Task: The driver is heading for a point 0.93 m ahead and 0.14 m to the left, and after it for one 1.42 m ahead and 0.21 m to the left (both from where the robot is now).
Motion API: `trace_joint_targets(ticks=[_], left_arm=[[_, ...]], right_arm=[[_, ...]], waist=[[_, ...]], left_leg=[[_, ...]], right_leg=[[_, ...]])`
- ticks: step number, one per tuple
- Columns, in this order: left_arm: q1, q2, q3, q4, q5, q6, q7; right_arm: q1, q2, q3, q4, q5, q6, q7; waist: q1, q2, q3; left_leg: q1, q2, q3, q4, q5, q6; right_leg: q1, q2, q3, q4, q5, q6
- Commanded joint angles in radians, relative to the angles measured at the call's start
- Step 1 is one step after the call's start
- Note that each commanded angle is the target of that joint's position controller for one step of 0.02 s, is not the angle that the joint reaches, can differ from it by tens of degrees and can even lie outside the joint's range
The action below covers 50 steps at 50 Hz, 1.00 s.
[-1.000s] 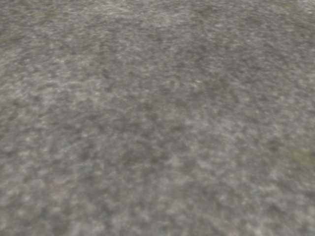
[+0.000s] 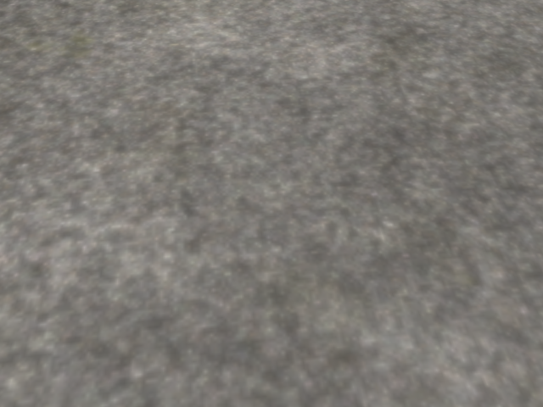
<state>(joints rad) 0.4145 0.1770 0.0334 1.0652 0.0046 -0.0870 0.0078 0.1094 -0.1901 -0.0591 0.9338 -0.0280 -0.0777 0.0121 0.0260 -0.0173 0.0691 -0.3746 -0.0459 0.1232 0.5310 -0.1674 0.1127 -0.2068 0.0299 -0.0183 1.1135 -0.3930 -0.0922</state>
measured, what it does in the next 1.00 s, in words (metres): walks ahead: right foot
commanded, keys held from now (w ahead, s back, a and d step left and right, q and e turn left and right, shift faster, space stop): w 0.44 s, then w+q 0.56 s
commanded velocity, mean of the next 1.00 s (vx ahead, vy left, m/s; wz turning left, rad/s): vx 0.50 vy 0.00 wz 0.21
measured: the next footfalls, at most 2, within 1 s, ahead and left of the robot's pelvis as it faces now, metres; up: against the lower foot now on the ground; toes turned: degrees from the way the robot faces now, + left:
right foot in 0.46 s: +0.42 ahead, -0.11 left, +0.00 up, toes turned -4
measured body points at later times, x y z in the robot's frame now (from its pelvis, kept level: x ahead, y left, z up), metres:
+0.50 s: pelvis +0.28 -0.03 -0.01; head +0.32 -0.04 +0.44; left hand +0.46 +0.19 -0.12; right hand +0.19 -0.26 -0.15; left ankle +0.09 +0.06 -0.70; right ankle +0.39 -0.10 -0.73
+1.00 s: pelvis +0.54 -0.01 +0.00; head +0.57 +0.00 +0.44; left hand +0.42 +0.20 -0.15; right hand +0.76 -0.18 -0.12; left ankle +0.64 +0.08 -0.72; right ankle +0.39 -0.11 -0.72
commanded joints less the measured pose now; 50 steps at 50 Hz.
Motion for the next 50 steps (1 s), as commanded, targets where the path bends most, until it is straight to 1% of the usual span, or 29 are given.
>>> trace_joint_targets(ticks=[1,2,3,5,6,9,12,14,17,19,20,21,22,23,24,25,26,27,28,29,30,32,35,40,44,45,47,49,50], left_arm=[[-0.034,0.086,0.026,-0.08,0.015,-0.009,-0.007],[-0.011,0.063,0.023,-0.076,0.028,0.006,-0.013],[0.002,0.043,0.022,-0.072,0.032,0.018,-0.019],[-0.026,0.037,0.023,-0.086,0.036,0.034,-0.028],[-0.067,0.042,0.024,-0.102,0.037,0.04,-0.031],[-0.219,0.059,0.023,-0.157,0.031,0.046,-0.036],[-0.34,0.05,0.013,-0.197,0.02,0.043,-0.038],[-0.399,0.045,0.008,-0.216,0.016,0.04,-0.038],[-0.465,0.056,0.008,-0.243,0.016,0.034,-0.035],[-0.471,0.068,0.012,-0.254,0.016,0.026,-0.034],[-0.444,0.074,0.016,-0.25,0.017,0.021,-0.031],[-0.382,0.086,0.023,-0.232,0.017,0.016,-0.025],[-0.259,0.101,0.035,-0.192,0.02,0.009,-0.018],[-0.087,0.133,0.051,-0.137,0.033,-0.003,-0.009],[0.073,0.23,0.077,-0.114,0.062,-0.01,0.003],[0.072,0.284,0.089,-0.118,0.055,0.0,-0.009],[-0.026,0.223,0.078,-0.13,0.021,0.011,-0.014],[-0.126,0.153,0.057,-0.146,0.015,0.006,-0.017],[-0.171,0.107,0.045,-0.148,0.018,-0.002,-0.019],[-0.173,0.082,0.037,-0.139,0.016,-0.009,-0.013],[-0.161,0.061,0.03,-0.125,0.013,-0.015,-0.006],[-0.109,0.077,0.031,-0.107,0.009,-0.032,-0.001],[-0.059,0.102,0.036,-0.097,0.009,-0.04,0.004],[0.003,0.097,0.028,-0.083,0.01,-0.039,0.012],[0.073,0.12,0.03,-0.058,0.012,-0.03,0.026],[0.081,0.126,0.031,-0.054,0.013,-0.025,0.03],[0.071,0.148,0.037,-0.054,0.016,-0.016,0.038],[0.044,0.179,0.047,-0.064,0.021,-0.001,0.043],[0.033,0.193,0.052,-0.074,0.022,0.007,0.038]], right_arm=[[0.158,-0.07,-0.016,0.029,0.009,-0.009,-0.001],[0.167,-0.039,-0.005,0.047,0.012,-0.015,-0.007],[0.195,-0.039,-0.002,0.061,0.012,-0.022,-0.01],[0.244,-0.071,-0.005,0.081,0.016,-0.034,-0.013],[0.259,-0.088,-0.008,0.085,0.016,-0.036,-0.013],[0.311,-0.092,-0.003,0.093,0.017,-0.034,-0.012],[0.361,-0.089,0.003,0.101,0.017,-0.033,-0.011],[0.402,-0.094,0.005,0.112,0.016,-0.034,-0.014],[0.442,-0.099,0.005,0.129,0.008,-0.03,-0.021],[0.437,-0.109,0.001,0.134,0.002,-0.027,-0.028],[0.419,-0.116,-0.001,0.133,0.001,-0.026,-0.031],[0.403,-0.127,-0.004,0.132,0.0,-0.025,-0.034],[0.388,-0.135,-0.006,0.131,0.001,-0.021,-0.034],[0.377,-0.123,-0.002,0.124,0.009,-0.018,-0.031],[0.398,-0.064,0.016,0.085,0.035,-0.018,-0.022],[0.504,-0.019,0.018,0.09,0.057,-0.013,-0.021],[0.408,-0.105,-0.007,0.087,0.03,-0.003,-0.024],[0.328,-0.092,-0.006,0.062,0.024,-0.006,-0.019],[0.302,-0.068,-0.005,0.06,0.021,-0.004,-0.016],[0.304,-0.059,-0.008,0.064,0.007,0.008,-0.011],[0.325,-0.042,-0.007,0.069,-0.002,0.022,-0.002],[0.306,-0.03,-0.011,0.055,-0.004,0.043,0.008],[0.203,-0.029,-0.012,0.013,-0.001,0.059,0.018],[0.019,-0.023,0.0,-0.058,0.005,0.055,0.032],[-0.098,-0.021,0.012,-0.112,0.0,0.053,0.038],[-0.106,-0.026,0.011,-0.12,-0.003,0.052,0.039],[-0.076,-0.044,0.003,-0.12,-0.005,0.053,0.036],[0.03,-0.072,-0.012,-0.095,-0.007,0.054,0.029],[0.116,-0.095,-0.025,-0.071,-0.009,0.05,0.026]], waist=[[-0.037,0.025,-0.05],[-0.008,0.042,-0.039],[0.003,0.053,-0.04],[0.014,0.058,-0.027],[0.013,0.061,-0.015],[-0.017,0.069,0.023],[-0.048,0.077,0.033],[-0.068,0.084,0.033],[-0.086,0.092,0.044],[-0.072,0.093,0.045],[-0.052,0.096,0.033],[-0.022,0.103,0.0],[0.03,0.097,-0.062],[0.097,0.063,-0.152],[0.129,-0.064,-0.292],[0.076,-0.206,-0.382],[0.05,-0.045,-0.265],[0.022,-0.019,-0.122],[-0.004,-0.003,-0.06],[-0.025,-0.024,-0.033],[-0.046,-0.044,-0.028],[-0.058,-0.04,-0.028],[-0.053,-0.041,-0.002],[-0.023,-0.044,0.035],[0.009,-0.045,0.05],[0.007,-0.047,0.048],[-0.02,-0.071,0.015],[-0.072,-0.1,-0.049],[-0.105,-0.1,-0.1]], left_leg=[[0.306,0.323,-0.421,-0.34,0.039,0.137],[0.244,0.283,-0.35,-0.358,0.09,0.108],[0.225,0.271,-0.317,-0.364,0.137,0.101],[0.215,0.254,-0.267,-0.38,0.212,0.103],[0.215,0.248,-0.25,-0.394,0.213,0.103],[0.244,0.227,-0.21,-0.422,0.25,0.093],[0.281,0.207,-0.169,-0.418,0.332,0.074],[0.333,0.212,-0.156,-0.409,0.375,0.069],[0.435,0.244,-0.154,-0.377,0.43,0.079],[0.49,0.269,-0.152,-0.333,0.518,0.078],[0.5,0.272,-0.14,-0.288,0.623,0.069],[0.502,0.271,-0.128,-0.213,0.757,0.057],[0.492,0.254,-0.112,-0.073,0.835,0.044],[0.373,0.213,-0.093,0.129,0.725,0.026],[0.099,0.133,-0.052,0.457,0.332,-0.003],[-0.162,-0.029,-0.082,0.749,-0.39,-0.019],[-0.221,0.045,-0.184,0.791,-0.294,-0.004],[-0.229,0.082,-0.184,0.746,-0.198,-0.004],[-0.198,0.115,-0.18,0.692,-0.141,-0.005],[-0.162,0.13,-0.177,0.657,-0.117,-0.012],[-0.128,0.139,-0.174,0.636,-0.1,-0.021],[-0.144,0.139,-0.161,0.626,-0.069,-0.029],[-0.256,0.153,-0.142,0.582,0.032,-0.041],[-0.294,0.135,-0.077,0.332,0.179,-0.052],[-0.269,0.105,0.005,0.159,0.167,-0.024],[-0.256,0.092,0.019,0.135,0.138,-0.01],[-0.183,0.045,0.051,0.113,0.053,0.028],[-0.065,-0.016,0.072,0.103,-0.057,0.077],[0.037,-0.043,0.064,0.066,-0.093,0.102]], right_leg=[[-0.371,-0.098,0.067,0.123,0.103,-0.009],[-0.318,-0.112,0.063,0.077,0.115,0.003],[-0.293,-0.113,0.054,0.051,0.12,0.012],[-0.319,-0.119,0.031,0.01,0.143,0.029],[-0.353,-0.127,0.021,-0.018,0.173,0.038],[-0.445,-0.145,-0.007,-0.151,0.283,0.061],[-0.434,-0.127,-0.04,-0.326,0.368,0.07],[-0.422,-0.109,-0.058,-0.41,0.398,0.062],[-0.431,-0.09,-0.067,-0.488,0.375,0.038],[-0.409,-0.076,-0.068,-0.529,0.313,0.011],[-0.356,-0.057,-0.076,-0.552,0.274,-0.006],[-0.266,-0.026,-0.087,-0.571,0.235,-0.024],[-0.128,0.007,-0.099,-0.613,0.234,-0.045],[0.116,-0.021,-0.064,-0.656,0.279,-0.072],[0.413,-0.282,0.241,-0.678,0.188,-0.138],[0.544,-0.5,0.652,-0.805,0.178,-0.244],[0.41,-0.44,0.58,-0.841,0.062,-0.2],[0.246,-0.403,0.427,-0.887,0.068,-0.159],[0.144,-0.355,0.317,-0.928,0.128,-0.115],[0.081,-0.318,0.232,-0.948,0.193,-0.082],[0.043,-0.291,0.162,-0.963,0.239,-0.059],[0.044,-0.282,0.089,-0.971,0.353,-0.051],[0.075,-0.269,-0.007,-0.984,0.436,-0.033],[0.123,-0.239,-0.132,-0.974,0.585,-0.007],[0.239,-0.273,-0.189,-0.942,0.72,-0.008],[0.273,-0.282,-0.203,-0.916,0.791,-0.008],[0.325,-0.295,-0.237,-0.819,1.054,-0.003],[0.351,-0.306,-0.255,-0.633,1.253,-0.01],[0.329,-0.31,-0.252,-0.479,1.228,-0.017]])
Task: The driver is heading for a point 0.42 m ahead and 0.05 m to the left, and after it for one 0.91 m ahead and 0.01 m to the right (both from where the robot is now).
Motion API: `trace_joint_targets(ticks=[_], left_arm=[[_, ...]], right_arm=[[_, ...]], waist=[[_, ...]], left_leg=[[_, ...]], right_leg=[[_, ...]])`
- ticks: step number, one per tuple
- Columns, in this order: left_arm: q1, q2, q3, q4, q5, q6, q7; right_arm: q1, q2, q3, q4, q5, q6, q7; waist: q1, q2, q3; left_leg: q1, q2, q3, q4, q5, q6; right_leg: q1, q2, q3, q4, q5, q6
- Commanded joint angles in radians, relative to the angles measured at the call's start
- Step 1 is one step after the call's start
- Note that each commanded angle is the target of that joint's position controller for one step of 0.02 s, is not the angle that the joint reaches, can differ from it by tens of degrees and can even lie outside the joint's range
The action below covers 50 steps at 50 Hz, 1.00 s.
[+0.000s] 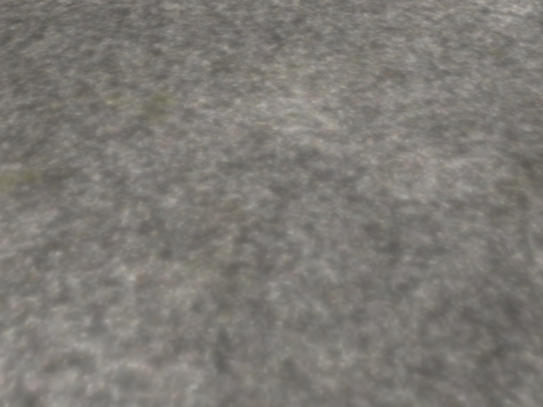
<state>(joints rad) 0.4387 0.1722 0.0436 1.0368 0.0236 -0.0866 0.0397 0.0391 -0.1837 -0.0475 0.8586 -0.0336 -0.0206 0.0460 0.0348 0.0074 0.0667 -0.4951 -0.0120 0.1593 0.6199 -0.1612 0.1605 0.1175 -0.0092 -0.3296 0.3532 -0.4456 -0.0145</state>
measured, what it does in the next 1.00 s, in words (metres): walks ahead: left foot, then right foot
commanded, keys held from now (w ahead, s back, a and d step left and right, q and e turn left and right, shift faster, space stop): w+q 0.28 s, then w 0.06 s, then e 0.66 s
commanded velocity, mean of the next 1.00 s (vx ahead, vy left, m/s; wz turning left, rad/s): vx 0.28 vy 0.00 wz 0.03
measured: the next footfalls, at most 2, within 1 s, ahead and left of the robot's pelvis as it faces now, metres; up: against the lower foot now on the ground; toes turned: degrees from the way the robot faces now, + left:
left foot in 0.02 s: +0.16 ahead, +0.06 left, +0.00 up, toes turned +7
right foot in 0.54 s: +0.49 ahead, -0.02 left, +0.00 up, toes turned +10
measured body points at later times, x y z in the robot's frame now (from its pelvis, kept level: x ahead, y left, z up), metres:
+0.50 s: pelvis +0.27 +0.02 +0.01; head +0.30 +0.04 +0.46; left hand +0.41 +0.28 -0.11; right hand +0.29 -0.25 -0.12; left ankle +0.12 +0.05 -0.72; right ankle +0.45 -0.05 -0.70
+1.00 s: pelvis +0.37 +0.03 +0.02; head +0.40 +0.02 +0.46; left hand +0.44 +0.32 -0.10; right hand +0.50 -0.23 -0.11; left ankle +0.39 +0.19 -0.68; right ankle +0.45 -0.03 -0.72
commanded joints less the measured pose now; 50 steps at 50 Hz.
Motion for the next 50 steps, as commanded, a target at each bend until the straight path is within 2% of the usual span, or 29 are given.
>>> trace_joint_targets(ticks=[1,2,3,4,5,6,7,8,10,13,17,20,22,23,24,26,27,28,29,30,31,32,33,34,37,43,46,50], left_arm=[[-0.014,0.206,0.045,-0.061,-0.002,0.012,-0.003],[-0.021,0.156,0.034,-0.097,-0.003,0.01,-0.011],[-0.036,0.103,0.029,-0.184,-0.019,0.002,-0.032],[-0.162,0.158,0.035,-0.208,-0.006,-0.011,-0.037],[-0.189,0.151,0.03,-0.225,-0.018,-0.025,-0.043],[-0.163,0.149,0.031,-0.207,-0.018,-0.029,-0.039],[-0.153,0.145,0.032,-0.205,0.001,-0.013,-0.037],[-0.125,0.134,0.029,-0.199,0.018,0.008,-0.04],[-0.139,0.125,0.028,-0.215,0.027,0.039,-0.049],[-0.255,0.128,0.025,-0.265,0.024,0.055,-0.055],[-0.392,0.134,0.018,-0.315,0.018,0.057,-0.061],[-0.438,0.107,-0.001,-0.326,0.011,0.045,-0.066],[-0.456,0.102,-0.01,-0.327,0.002,0.035,-0.065],[-0.441,0.11,-0.01,-0.322,0.0,0.03,-0.063],[-0.392,0.13,-0.005,-0.306,0.001,0.025,-0.059],[-0.182,0.179,0.012,-0.232,0.001,0.009,-0.047],[-0.059,0.184,0.016,-0.189,0.006,-0.006,-0.041],[0.041,0.255,0.029,-0.171,0.018,-0.012,-0.034],[-0.016,0.319,0.044,-0.185,0.005,-0.001,-0.047],[-0.074,0.271,0.044,-0.211,-0.04,0.016,-0.058],[-0.168,0.228,0.036,-0.236,-0.043,0.027,-0.057],[-0.218,0.182,0.023,-0.246,-0.035,0.038,-0.055],[-0.216,0.173,0.02,-0.243,-0.033,0.044,-0.049],[-0.201,0.176,0.021,-0.23,-0.032,0.051,-0.044],[-0.187,0.219,0.037,-0.232,-0.015,0.06,-0.046],[-0.163,0.248,0.059,-0.258,-0.01,0.096,-0.04],[-0.146,0.256,0.068,-0.265,-0.007,0.109,-0.036],[-0.154,0.258,0.076,-0.278,0.001,0.119,-0.039]], right_arm=[[0.314,-0.137,-0.056,0.042,-0.012,-0.015,-0.016],[0.388,-0.232,-0.085,0.053,-0.02,-0.019,-0.028],[0.34,-0.312,-0.101,0.025,-0.002,-0.008,-0.026],[0.337,-0.286,-0.094,0.03,0.018,0.003,-0.031],[0.287,-0.241,-0.081,0.03,0.023,0.001,-0.038],[0.246,-0.193,-0.068,0.029,0.022,-0.006,-0.041],[0.217,-0.172,-0.059,0.022,0.029,-0.015,-0.047],[0.204,-0.159,-0.052,0.016,0.033,-0.027,-0.051],[0.24,-0.178,-0.052,0.022,0.041,-0.047,-0.049],[0.311,-0.208,-0.057,0.026,0.038,-0.05,-0.046],[0.403,-0.196,-0.05,0.033,0.035,-0.047,-0.046],[0.435,-0.17,-0.034,0.05,0.029,-0.049,-0.057],[0.447,-0.165,-0.025,0.06,0.02,-0.049,-0.063],[0.443,-0.168,-0.022,0.063,0.014,-0.051,-0.065],[0.421,-0.177,-0.021,0.062,0.01,-0.054,-0.069],[0.361,-0.206,-0.027,0.056,0.005,-0.06,-0.079],[0.321,-0.219,-0.03,0.048,0.016,-0.061,-0.079],[0.324,-0.19,-0.021,0.008,0.028,-0.067,-0.081],[0.535,-0.1,-0.01,0.026,0.064,-0.055,-0.078],[0.498,-0.175,-0.015,0.046,0.017,-0.041,-0.078],[0.388,-0.185,-0.02,0.02,0.004,-0.033,-0.074],[0.332,-0.18,-0.018,0.004,-0.006,-0.029,-0.07],[0.296,-0.176,-0.018,-0.011,-0.008,-0.015,-0.064],[0.309,-0.16,-0.014,-0.018,-0.009,0.003,-0.061],[0.319,-0.134,-0.008,-0.027,-0.002,0.035,-0.066],[0.176,-0.154,-0.013,-0.08,0.002,0.058,-0.077],[0.136,-0.155,-0.011,-0.099,0.01,0.054,-0.083],[0.127,-0.153,-0.003,-0.119,0.025,0.038,-0.089]], waist=[[-0.181,-0.08,-0.161],[-0.199,0.047,-0.241],[-0.125,0.224,-0.285],[-0.146,0.032,-0.195],[-0.112,0.004,-0.101],[-0.059,-0.07,-0.041],[-0.027,-0.074,-0.033],[-0.005,-0.049,-0.047],[0.003,-0.026,-0.057],[-0.032,0.012,-0.037],[-0.089,0.049,-0.028],[-0.109,0.054,-0.02],[-0.122,0.073,-0.026],[-0.115,0.086,-0.032],[-0.088,0.1,-0.047],[0.013,0.105,-0.109],[0.083,0.066,-0.15],[0.098,-0.055,-0.261],[-0.036,-0.267,-0.404],[-0.028,-0.102,-0.417],[-0.032,-0.055,-0.26],[-0.045,-0.005,-0.171],[-0.05,-0.011,-0.121],[-0.067,-0.036,-0.11],[-0.077,-0.066,-0.143],[-0.022,-0.124,-0.116],[0.0,-0.128,-0.108],[0.008,-0.138,-0.112]], left_leg=[[0.348,-0.082,-0.017,-0.13,-0.07,0.087],[0.571,0.14,-0.306,-0.158,-0.127,0.151],[0.775,0.364,-0.891,-0.313,-0.105,0.32],[0.71,0.346,-0.798,-0.364,-0.093,0.285],[0.597,0.324,-0.68,-0.379,-0.03,0.242],[0.483,0.274,-0.584,-0.394,0.108,0.191],[0.415,0.219,-0.504,-0.397,0.2,0.159],[0.376,0.183,-0.449,-0.401,0.261,0.143],[0.352,0.145,-0.407,-0.4,0.368,0.137],[0.357,0.115,-0.397,-0.411,0.389,0.106],[0.461,0.109,-0.398,-0.408,0.429,0.055],[0.508,0.094,-0.312,-0.36,0.699,0.0],[0.522,0.094,-0.278,-0.34,0.775,-0.028],[0.538,0.103,-0.274,-0.32,0.813,-0.037],[0.552,0.117,-0.274,-0.278,0.886,-0.048],[0.586,0.132,-0.264,-0.093,0.993,-0.069],[0.54,0.095,-0.228,0.082,0.872,-0.078],[0.362,0.013,-0.179,0.38,0.412,-0.095],[0.078,-0.14,-0.164,0.709,-0.46,-0.145],[0.057,-0.085,-0.237,0.744,-0.366,-0.135],[0.0,-0.054,-0.236,0.749,-0.31,-0.143],[-0.017,-0.021,-0.23,0.695,-0.274,-0.146],[-0.012,0.001,-0.227,0.649,-0.258,-0.154],[0.033,0.01,-0.221,0.597,-0.24,-0.164],[0.078,-0.001,-0.2,0.522,-0.226,-0.185],[-0.015,0.011,-0.216,0.353,-0.183,-0.211],[-0.028,0.003,-0.229,0.282,-0.197,-0.211],[0.039,-0.03,-0.234,0.165,-0.243,-0.188]], right_leg=[[-0.101,-0.255,0.047,0.514,1.114,-0.075],[-0.349,-0.193,0.056,0.83,0.557,-0.047],[-0.766,0.053,0.194,1.151,-0.114,0.007],[-0.881,-0.021,0.353,1.131,-0.013,-0.005],[-0.882,-0.06,0.356,1.053,0.082,-0.01],[-0.82,-0.092,0.354,0.954,0.126,-0.006],[-0.758,-0.11,0.358,0.89,0.135,0.008],[-0.703,-0.119,0.359,0.848,0.143,0.023],[-0.692,-0.115,0.34,0.792,0.154,0.049],[-0.763,-0.112,0.319,0.677,0.255,0.073],[-0.838,-0.095,0.31,0.506,0.387,0.065],[-0.777,-0.054,0.26,0.357,0.45,0.035],[-0.695,-0.016,0.231,0.271,0.477,0.004],[-0.653,0.002,0.229,0.241,0.465,-0.015],[-0.596,0.021,0.235,0.219,0.434,-0.039],[-0.435,0.055,0.259,0.144,0.415,-0.081],[-0.288,0.029,0.283,0.029,0.584,-0.098],[-0.058,-0.17,0.482,0.126,1.059,-0.151],[0.183,-0.432,0.826,0.181,1.555,-0.377],[0.09,-0.378,0.854,0.093,1.375,-0.379],[-0.05,-0.323,0.754,0.048,1.147,-0.357],[-0.166,-0.266,0.692,-0.003,0.989,-0.317],[-0.245,-0.225,0.646,-0.037,0.925,-0.29],[-0.316,-0.192,0.615,-0.061,0.86,-0.266],[-0.394,-0.147,0.593,-0.078,0.722,-0.244],[-0.397,-0.11,0.714,-0.141,0.143,-0.197],[-0.359,-0.115,0.777,-0.138,0.08,-0.19],[-0.342,-0.108,0.831,-0.108,0.138,-0.187]])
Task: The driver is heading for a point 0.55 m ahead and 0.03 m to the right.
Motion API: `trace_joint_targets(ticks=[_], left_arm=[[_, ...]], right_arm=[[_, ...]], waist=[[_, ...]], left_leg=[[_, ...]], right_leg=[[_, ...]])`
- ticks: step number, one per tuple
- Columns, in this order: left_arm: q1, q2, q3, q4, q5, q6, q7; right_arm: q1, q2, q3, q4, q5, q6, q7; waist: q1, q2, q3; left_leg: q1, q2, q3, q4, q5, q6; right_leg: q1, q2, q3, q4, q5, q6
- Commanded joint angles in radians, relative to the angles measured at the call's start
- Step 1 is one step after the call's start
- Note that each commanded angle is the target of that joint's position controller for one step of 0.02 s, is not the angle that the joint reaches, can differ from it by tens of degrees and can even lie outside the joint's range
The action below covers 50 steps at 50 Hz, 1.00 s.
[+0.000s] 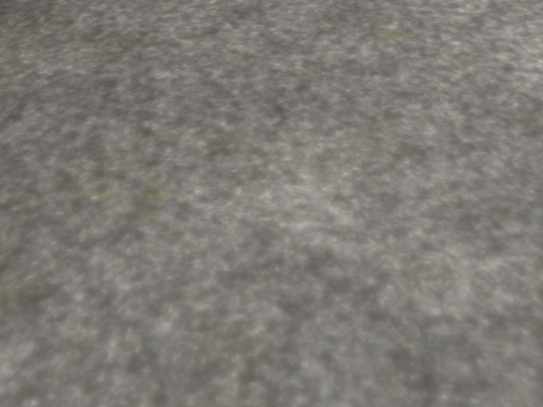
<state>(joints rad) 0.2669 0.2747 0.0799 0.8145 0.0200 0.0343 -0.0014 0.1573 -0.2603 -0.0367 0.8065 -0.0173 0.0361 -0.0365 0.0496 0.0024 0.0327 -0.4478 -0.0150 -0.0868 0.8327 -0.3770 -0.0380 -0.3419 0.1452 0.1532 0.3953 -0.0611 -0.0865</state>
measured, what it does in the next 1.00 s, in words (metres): steps on the spot: left foot, then right foot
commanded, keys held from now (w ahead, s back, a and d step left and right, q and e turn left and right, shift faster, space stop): e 0.24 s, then no key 0.70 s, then w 0.06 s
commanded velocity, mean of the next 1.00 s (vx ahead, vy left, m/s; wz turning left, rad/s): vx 0.01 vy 0.00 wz -0.26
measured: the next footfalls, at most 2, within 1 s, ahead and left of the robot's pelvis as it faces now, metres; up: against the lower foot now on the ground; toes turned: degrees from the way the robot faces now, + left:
left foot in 0.12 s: +0.06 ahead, +0.14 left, +0.00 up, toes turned -14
right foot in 0.56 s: -0.01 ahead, -0.08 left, +0.00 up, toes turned -12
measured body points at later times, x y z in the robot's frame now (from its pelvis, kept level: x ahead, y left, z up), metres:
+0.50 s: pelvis +0.00 +0.04 +0.00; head +0.03 +0.05 +0.45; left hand +0.19 +0.27 -0.13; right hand +0.02 -0.24 -0.11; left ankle +0.02 +0.13 -0.74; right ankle -0.06 -0.08 -0.71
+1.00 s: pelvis -0.01 +0.03 +0.00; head -0.01 +0.03 +0.45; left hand +0.13 +0.26 -0.14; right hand -0.04 -0.23 -0.14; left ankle +0.02 +0.15 -0.74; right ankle -0.05 -0.07 -0.74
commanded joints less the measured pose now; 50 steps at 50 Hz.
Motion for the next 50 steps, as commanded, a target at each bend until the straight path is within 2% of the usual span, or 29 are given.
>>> trace_joint_targets(ticks=[1,3,5,6,7,8,9,10,11,12,14,17,23,25,27,28,29,30,32,34,35,36,38,39,41,43,47,48,50], left_arm=[[0.01,0.156,0.041,-0.06,0.006,0.001,0.0],[-0.015,0.155,0.043,-0.068,0.005,0.008,-0.006],[-0.056,0.147,0.041,-0.082,-0.012,0.012,-0.007],[-0.032,0.101,0.03,-0.091,-0.022,0.009,-0.004],[-0.009,0.054,0.021,-0.114,-0.035,0.001,0.0],[-0.017,0.149,0.042,-0.094,0.009,-0.003,0.007],[-0.011,0.164,0.049,-0.087,0.014,-0.003,0.002],[0.017,0.151,0.048,-0.07,0.015,0.004,-0.004],[0.039,0.141,0.046,-0.059,0.015,0.014,-0.011],[0.05,0.138,0.043,-0.053,0.011,0.023,-0.019],[0.001,0.124,0.033,-0.07,0.003,0.03,-0.028],[-0.06,0.101,0.017,-0.09,-0.005,0.036,-0.029],[-0.091,0.069,-0.014,-0.09,-0.02,0.04,-0.013],[-0.078,0.066,-0.021,-0.084,-0.024,0.034,-0.005],[-0.035,0.06,-0.031,-0.06,-0.013,0.015,0.004],[-0.025,0.109,-0.027,-0.059,0.007,-0.001,0.011],[-0.067,0.188,-0.019,-0.077,0.008,-0.01,0.017],[-0.068,0.129,-0.033,-0.058,-0.004,-0.018,0.02],[-0.133,0.074,-0.057,-0.054,0.002,-0.03,0.021],[-0.14,0.085,-0.06,-0.036,-0.003,-0.033,0.032],[-0.135,0.09,-0.06,-0.025,-0.008,-0.035,0.033],[-0.132,0.091,-0.06,-0.016,-0.013,-0.035,0.033],[-0.117,0.087,-0.061,0.003,-0.014,-0.035,0.029],[-0.092,0.081,-0.059,0.014,-0.014,-0.032,0.024],[-0.094,0.08,-0.059,0.046,-0.009,-0.03,0.026],[-0.083,0.082,-0.056,0.07,-0.012,-0.035,0.026],[-0.073,0.071,-0.058,0.115,-0.013,-0.042,0.026],[-0.059,0.072,-0.058,0.129,-0.012,-0.04,0.027],[-0.043,0.108,-0.042,0.143,-0.008,-0.026,0.025]], right_arm=[[0.019,-0.078,-0.012,-0.069,0.014,-0.024,-0.009],[0.07,-0.082,-0.01,-0.067,0.024,-0.035,-0.014],[0.164,-0.094,-0.013,-0.05,0.021,-0.047,-0.025],[0.15,-0.166,-0.029,-0.059,0.008,-0.051,-0.035],[0.081,-0.265,-0.048,-0.101,-0.007,-0.044,-0.035],[0.012,-0.245,-0.046,-0.114,-0.022,-0.039,-0.027],[0.001,-0.171,-0.027,-0.123,-0.016,-0.041,-0.021],[-0.034,-0.128,-0.016,-0.128,-0.008,-0.044,-0.015],[-0.047,-0.12,-0.012,-0.138,-0.005,-0.045,-0.013],[-0.039,-0.119,-0.011,-0.147,-0.007,-0.044,-0.015],[0.044,-0.125,-0.014,-0.131,-0.008,-0.044,-0.009],[0.131,-0.146,-0.025,-0.1,-0.005,-0.046,-0.006],[0.109,-0.163,-0.031,-0.082,-0.009,-0.047,0.017],[0.112,-0.171,-0.034,-0.067,-0.006,-0.039,0.022],[0.105,-0.159,-0.031,-0.052,0.004,-0.032,0.022],[0.131,-0.12,-0.02,-0.058,0.006,-0.036,0.024],[0.163,-0.039,0.003,-0.084,0.006,-0.041,0.029],[0.125,-0.063,0.001,-0.055,0.007,-0.022,0.014],[0.095,-0.088,-0.007,-0.044,0.01,-0.007,0.015],[0.114,-0.094,-0.01,-0.02,0.006,-0.007,0.021],[0.137,-0.079,-0.004,0.001,0.004,-0.011,0.022],[0.152,-0.069,0.001,0.017,0.002,-0.015,0.022],[0.141,-0.086,0.004,0.034,-0.005,-0.025,0.02],[0.13,-0.117,-0.003,0.049,0.002,-0.026,0.021],[0.134,-0.09,0.0,0.081,0.005,-0.028,0.026],[0.135,-0.084,0.002,0.104,0.003,-0.035,0.022],[0.126,-0.081,0.002,0.146,0.006,-0.04,0.016],[0.134,-0.077,0.004,0.159,0.004,-0.039,0.016],[0.138,-0.089,-0.005,0.165,-0.003,-0.031,0.019]], waist=[[-0.01,-0.138,-0.08],[-0.033,-0.149,-0.084],[-0.091,-0.13,-0.078],[-0.064,-0.012,-0.068],[-0.035,0.206,-0.068],[-0.025,0.122,-0.017],[-0.004,0.079,-0.025],[0.021,0.064,-0.015],[0.026,0.101,-0.027],[0.015,0.137,-0.036],[-0.029,0.129,-0.047],[-0.075,0.143,-0.06],[-0.082,0.189,-0.077],[-0.072,0.195,-0.078],[-0.03,0.142,-0.075],[-0.045,0.048,-0.12],[-0.094,-0.164,-0.11],[-0.039,-0.184,-0.089],[-0.06,-0.159,-0.021],[-0.074,-0.177,-0.021],[-0.08,-0.158,-0.041],[-0.085,-0.133,-0.052],[-0.071,-0.101,-0.036],[-0.045,-0.063,0.011],[-0.062,-0.019,0.054],[-0.06,0.011,0.026],[-0.059,0.01,-0.003],[-0.058,0.004,-0.021],[-0.057,-0.031,0.014]], left_leg=[[0.023,-0.039,0.012,-0.088,-0.039,0.02],[0.118,-0.063,0.013,-0.213,-0.048,0.044],[0.299,-0.057,0.017,-0.481,0.072,0.071],[0.372,0.086,-0.124,-0.616,0.019,0.105],[0.39,0.361,-0.425,-0.688,-0.018,0.208],[0.242,0.411,-0.404,-0.653,0.167,0.275],[0.198,0.365,-0.316,-0.61,0.323,0.276],[0.194,0.29,-0.198,-0.581,0.415,0.242],[0.231,0.238,-0.118,-0.56,0.472,0.216],[0.267,0.217,-0.069,-0.539,0.559,0.214],[0.347,0.214,-0.043,-0.504,0.696,0.229],[0.465,0.239,-0.057,-0.473,0.756,0.247],[0.386,0.242,-0.032,-0.441,0.747,0.251],[0.371,0.241,-0.04,-0.412,0.763,0.246],[0.283,0.215,-0.019,-0.365,0.655,0.176],[0.18,0.182,0.007,-0.317,0.477,0.116],[0.057,0.065,0.1,-0.27,0.074,0.063],[0.165,0.063,0.083,-0.249,-0.126,0.056],[0.16,0.045,0.071,-0.258,-0.072,0.054],[0.206,0.035,0.078,-0.313,0.043,0.043],[0.242,0.031,0.086,-0.352,0.096,0.036],[0.289,0.038,0.084,-0.411,0.178,0.03],[0.362,0.088,0.041,-0.474,0.298,0.022],[0.326,0.093,0.024,-0.457,0.282,0.027],[0.28,0.093,0.019,-0.482,0.263,0.031],[0.291,0.097,0.012,-0.497,0.294,0.035],[0.319,0.103,0.009,-0.501,0.3,0.048],[0.326,0.09,0.019,-0.498,0.211,0.053],[0.267,0.037,0.054,-0.432,-0.09,0.08]], right_leg=[[0.115,-0.26,0.365,-0.143,-0.217,-0.112],[0.096,-0.251,0.395,-0.128,-0.149,-0.094],[0.011,-0.195,0.374,-0.094,-0.217,-0.026],[-0.081,-0.11,0.291,0.014,-0.389,0.038],[-0.224,0.054,0.044,0.282,-0.466,0.089],[-0.238,0.004,-0.031,0.502,-0.483,0.1],[-0.172,-0.033,-0.031,0.611,-0.445,0.101],[-0.165,-0.04,-0.039,0.687,-0.391,0.103],[-0.18,-0.041,-0.053,0.751,-0.355,0.108],[-0.204,-0.044,-0.073,0.802,-0.349,0.119],[-0.234,-0.048,-0.082,0.783,-0.352,0.138],[-0.252,-0.049,-0.066,0.663,-0.37,0.15],[-0.001,-0.075,-0.15,0.328,-0.417,0.118],[0.07,-0.076,-0.173,0.187,-0.362,0.097],[0.248,-0.107,-0.152,-0.126,-0.077,0.069],[0.394,-0.23,-0.009,-0.159,-0.008,0.047],[0.422,-0.443,0.203,-0.114,0.335,-0.03],[0.259,-0.479,0.175,-0.086,0.365,-0.125],[0.227,-0.392,0.11,-0.105,0.242,-0.097],[0.225,-0.327,0.048,-0.086,0.281,-0.053],[0.23,-0.31,0.026,-0.071,0.297,-0.043],[0.216,-0.299,0.013,-0.062,0.247,-0.027],[0.147,-0.262,0.022,-0.086,-0.024,0.016],[0.119,-0.232,0.021,-0.123,-0.126,0.028],[0.139,-0.223,0.007,-0.117,-0.148,0.031],[0.175,-0.221,-0.005,-0.088,-0.067,0.029],[0.185,-0.218,-0.016,-0.083,-0.047,0.03],[0.186,-0.208,-0.019,-0.094,-0.154,0.026],[0.128,-0.188,-0.001,-0.094,-0.501,-0.01]])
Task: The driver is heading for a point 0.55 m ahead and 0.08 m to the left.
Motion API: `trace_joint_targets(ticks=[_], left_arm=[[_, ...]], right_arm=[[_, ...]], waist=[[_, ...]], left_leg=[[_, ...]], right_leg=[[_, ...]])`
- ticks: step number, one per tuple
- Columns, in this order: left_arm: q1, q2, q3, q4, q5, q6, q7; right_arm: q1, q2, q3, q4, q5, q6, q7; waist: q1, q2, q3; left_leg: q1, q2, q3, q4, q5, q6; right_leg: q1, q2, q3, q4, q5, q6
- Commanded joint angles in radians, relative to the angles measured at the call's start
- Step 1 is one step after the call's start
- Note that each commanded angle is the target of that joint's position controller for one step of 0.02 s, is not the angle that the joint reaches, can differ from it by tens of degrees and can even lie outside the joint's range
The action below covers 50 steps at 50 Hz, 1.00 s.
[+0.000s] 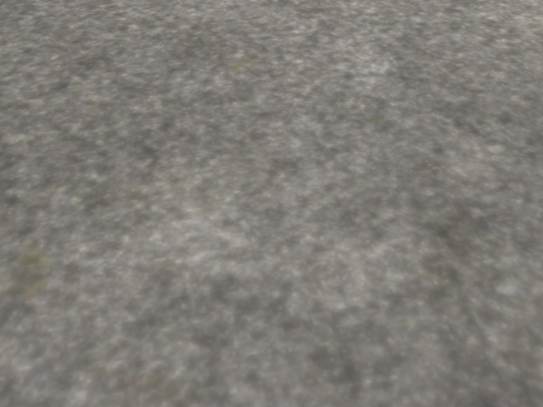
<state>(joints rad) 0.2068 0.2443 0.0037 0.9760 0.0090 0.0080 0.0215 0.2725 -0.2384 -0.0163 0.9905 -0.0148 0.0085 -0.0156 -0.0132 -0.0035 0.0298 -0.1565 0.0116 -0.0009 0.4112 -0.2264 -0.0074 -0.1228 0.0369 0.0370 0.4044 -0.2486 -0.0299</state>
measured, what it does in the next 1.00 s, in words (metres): walks ahead: right foot, then left foot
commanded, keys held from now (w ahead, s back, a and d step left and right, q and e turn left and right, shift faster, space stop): w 0.24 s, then no key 0.76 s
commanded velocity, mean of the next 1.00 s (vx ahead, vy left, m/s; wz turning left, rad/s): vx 0.14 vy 0.00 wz -0.01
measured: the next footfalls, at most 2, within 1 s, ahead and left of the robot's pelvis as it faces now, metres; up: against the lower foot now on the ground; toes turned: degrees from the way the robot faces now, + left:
right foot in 0.54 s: +0.28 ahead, -0.06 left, +0.00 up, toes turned -2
left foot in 0.86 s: +0.23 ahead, +0.13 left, +0.00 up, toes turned +0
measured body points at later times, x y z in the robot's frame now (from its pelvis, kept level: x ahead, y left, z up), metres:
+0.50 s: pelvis +0.13 +0.02 -0.01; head +0.17 +0.02 +0.44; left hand +0.28 +0.25 -0.14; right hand +0.04 -0.21 -0.15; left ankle +0.00 +0.12 -0.74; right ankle +0.23 -0.06 -0.73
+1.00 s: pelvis +0.20 +0.02 +0.00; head +0.20 +0.02 +0.45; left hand +0.21 +0.25 -0.16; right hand +0.20 -0.20 -0.16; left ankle +0.19 +0.13 -0.74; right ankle +0.24 -0.05 -0.74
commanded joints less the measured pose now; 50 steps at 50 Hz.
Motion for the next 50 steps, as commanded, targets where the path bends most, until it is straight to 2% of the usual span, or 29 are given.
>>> trace_joint_targets(ticks=[1,3,5,6,8,9,10,11,12,14,16,17,21,23,25,26,27,28,29,30,31,33,36,39,42,43,44,46,50], left_arm=[[0.023,0.146,0.039,-0.019,0.007,0.007,-0.001],[0.059,0.152,0.045,-0.011,0.006,0.007,-0.006],[0.085,0.172,0.058,0.002,0.007,-0.002,-0.006],[0.075,0.174,0.061,0.001,0.007,-0.008,-0.009],[-0.013,0.152,0.059,-0.028,0.002,-0.018,-0.017],[-0.103,0.102,0.045,-0.072,-0.004,-0.028,-0.022],[-0.151,0.061,0.036,-0.108,0.007,-0.042,-0.027],[-0.165,0.116,0.047,-0.118,0.033,-0.05,-0.027],[-0.117,0.107,0.047,-0.097,0.03,-0.059,-0.034],[-0.039,0.081,0.044,-0.059,0.021,-0.07,-0.045],[-0.024,0.064,0.041,-0.048,0.025,-0.061,-0.045],[-0.038,0.049,0.036,-0.053,0.022,-0.056,-0.043],[-0.136,0.011,0.014,-0.087,0.003,-0.041,-0.03],[-0.097,0.03,0.016,-0.07,-0.002,-0.039,-0.019],[0.026,0.054,0.028,-0.021,0.005,-0.047,-0.008],[0.094,0.076,0.036,0.004,0.014,-0.058,-0.003],[0.191,0.145,0.05,0.022,0.028,-0.071,0.002],[0.21,0.175,0.052,0.019,0.024,-0.066,-0.004],[0.167,0.15,0.049,0.012,-0.019,-0.058,-0.011],[0.071,0.102,0.037,-0.007,-0.024,-0.052,-0.009],[0.003,0.054,0.02,-0.02,-0.014,-0.05,-0.005],[-0.025,0.024,0.005,-0.007,0.001,-0.05,0.01],[0.025,0.033,0.002,0.021,0.012,-0.054,0.013],[0.027,0.057,0.006,0.028,0.005,-0.04,0.013],[0.017,0.05,0.007,0.031,-0.008,-0.022,0.011],[0.033,0.045,0.008,0.036,-0.008,-0.019,0.009],[0.06,0.031,0.01,0.041,-0.014,-0.012,0.008],[0.094,0.007,0.006,0.064,-0.003,-0.012,0.006],[0.127,0.004,0.005,0.096,0.001,-0.023,0.007]], right_arm=[[0.013,-0.111,-0.027,-0.024,-0.011,0.001,0.002],[-0.012,-0.083,-0.021,-0.039,-0.014,-0.004,0.01],[-0.014,-0.051,-0.014,-0.048,-0.02,-0.024,0.017],[0.001,-0.057,-0.016,-0.046,-0.019,-0.035,0.019],[0.126,-0.068,-0.022,-0.006,-0.009,-0.056,0.019],[0.233,-0.126,-0.038,0.028,-0.008,-0.066,0.013],[0.351,-0.203,-0.062,0.069,-0.003,-0.072,0.011],[0.342,-0.189,-0.061,0.073,-0.008,-0.07,0.012],[0.279,-0.154,-0.053,0.052,-0.01,-0.074,0.012],[0.189,-0.109,-0.037,0.028,-0.011,-0.087,0.007],[0.189,-0.075,-0.022,0.04,-0.009,-0.096,0.003],[0.202,-0.063,-0.017,0.052,-0.007,-0.095,0.001],[0.207,-0.062,-0.002,0.073,-0.008,-0.078,-0.01],[0.2,-0.07,0.0,0.078,-0.004,-0.075,-0.012],[0.155,-0.077,0.0,0.074,0.01,-0.076,-0.013],[0.157,-0.078,0.0,0.075,0.017,-0.078,-0.009],[0.194,-0.057,0.007,0.06,0.019,-0.081,-0.009],[0.345,0.023,0.018,0.094,0.041,-0.06,-0.016],[0.343,-0.024,0.002,0.119,0.019,-0.031,-0.024],[0.251,-0.027,-0.001,0.102,-0.009,-0.02,-0.02],[0.178,-0.014,0.0,0.088,-0.022,-0.016,-0.013],[0.16,0.01,0.003,0.093,-0.018,-0.004,-0.006],[0.175,0.031,0.009,0.123,-0.004,0.014,-0.019],[0.128,0.028,0.01,0.127,-0.002,0.029,-0.025],[0.109,0.027,0.016,0.134,-0.016,0.025,-0.021],[0.102,0.011,0.017,0.127,-0.023,0.016,-0.021],[0.081,-0.015,0.014,0.126,-0.014,0.008,-0.021],[0.063,0.013,0.021,0.133,0.0,-0.01,-0.019],[0.065,0.014,0.021,0.136,0.007,-0.027,-0.026]], waist=[[0.011,-0.034,0.069],[0.026,-0.067,0.134],[0.022,-0.131,0.114],[0.009,-0.133,0.1],[-0.067,-0.084,0.086],[-0.118,0.067,0.105],[-0.149,0.248,0.113],[-0.121,0.157,0.158],[-0.068,0.083,0.152],[-0.004,0.072,0.112],[0.01,0.091,0.064],[0.01,0.1,0.053],[-0.008,0.151,0.04],[0.003,0.168,0.012],[0.067,0.125,-0.02],[0.097,0.08,-0.051],[0.105,-0.028,-0.144],[0.049,-0.18,-0.269],[0.043,-0.115,-0.258],[0.027,-0.081,-0.124],[0.013,-0.055,-0.05],[-0.027,-0.084,-0.008],[-0.027,-0.076,-0.052],[-0.016,-0.088,-0.048],[-0.028,-0.051,0.019],[-0.019,-0.032,0.047],[0.013,0.025,0.098],[0.028,0.084,0.088],[0.035,0.045,0.036]], left_leg=[[-0.089,0.001,-0.037,0.007,-0.353,0.063],[-0.187,-0.011,-0.034,0.072,-0.367,0.077],[-0.199,-0.028,0.026,0.159,-0.199,0.077],[-0.156,-0.024,0.032,0.156,-0.159,0.084],[0.076,-0.016,-0.013,0.017,-0.192,0.116],[0.198,0.086,-0.233,-0.125,-0.357,0.162],[0.316,0.272,-0.546,-0.299,-0.504,0.227],[0.285,0.347,-0.612,-0.302,-0.425,0.254],[0.253,0.323,-0.548,-0.285,-0.329,0.25],[0.232,0.259,-0.373,-0.259,0.087,0.219],[0.222,0.202,-0.208,-0.198,0.537,0.198],[0.216,0.182,-0.156,-0.169,0.668,0.189],[0.122,0.133,-0.057,-0.111,0.838,0.155],[0.107,0.147,-0.07,-0.065,0.853,0.142],[0.086,0.142,-0.073,0.056,0.825,0.115],[0.044,0.109,-0.057,0.163,0.7,0.09],[-0.079,0.06,-0.028,0.337,0.332,0.062],[-0.133,-0.059,0.006,0.598,-0.371,0.046],[-0.141,-0.053,-0.044,0.685,-0.422,0.043],[-0.194,-0.033,-0.049,0.718,-0.395,0.04],[-0.195,-0.01,-0.058,0.67,-0.331,0.038],[-0.104,0.018,-0.052,0.528,-0.258,0.024],[-0.04,-0.007,-0.014,0.353,-0.262,0.012],[-0.001,-0.008,0.0,0.217,-0.16,0.016],[0.102,0.013,-0.017,0.029,0.018,0.034],[0.099,0.056,-0.069,-0.029,0.005,0.041],[-0.017,0.071,-0.105,-0.05,-0.072,0.054],[-0.117,0.077,-0.111,-0.101,-0.078,0.05],[-0.074,0.08,-0.107,-0.114,0.011,0.051]], right_leg=[[-0.134,-0.091,0.147,-0.119,-0.453,-0.087],[-0.147,-0.15,0.25,-0.161,-0.557,-0.128],[-0.099,-0.236,0.361,-0.222,-0.541,-0.17],[-0.117,-0.25,0.368,-0.225,-0.509,-0.177],[-0.281,-0.178,0.26,-0.129,-0.449,-0.138],[-0.446,-0.066,0.121,0.067,-0.358,-0.083],[-0.607,0.031,-0.051,0.355,-0.236,-0.044],[-0.681,-0.009,-0.028,0.498,-0.248,-0.052],[-0.661,-0.048,-0.002,0.564,-0.184,-0.058],[-0.59,-0.076,-0.02,0.591,-0.106,-0.045],[-0.519,-0.06,-0.069,0.568,-0.075,-0.016],[-0.499,-0.048,-0.088,0.538,-0.058,-0.005],[-0.338,-0.004,-0.142,0.294,0.052,-0.001],[-0.23,0.006,-0.131,0.228,0.113,-0.024],[-0.077,0.016,-0.118,0.107,0.204,-0.054],[0.043,-0.015,-0.089,0.028,0.338,-0.065],[0.236,-0.207,0.093,0.061,0.684,-0.093],[0.301,-0.447,0.34,0.068,1.024,-0.263],[0.189,-0.447,0.393,0.004,0.809,-0.318],[0.062,-0.401,0.351,-0.066,0.553,-0.303],[-0.033,-0.346,0.29,-0.122,0.417,-0.26],[-0.143,-0.262,0.153,-0.165,0.423,-0.197],[-0.115,-0.23,0.105,-0.148,0.4,-0.172],[-0.153,-0.223,0.129,-0.182,0.087,-0.157],[-0.291,-0.191,0.134,-0.216,-0.247,-0.081],[-0.309,-0.176,0.134,-0.212,-0.276,-0.049],[-0.269,-0.129,0.094,-0.209,-0.214,-0.031],[-0.1,-0.113,0.06,-0.134,-0.034,-0.033],[-0.03,-0.116,0.049,-0.097,0.085,-0.04]])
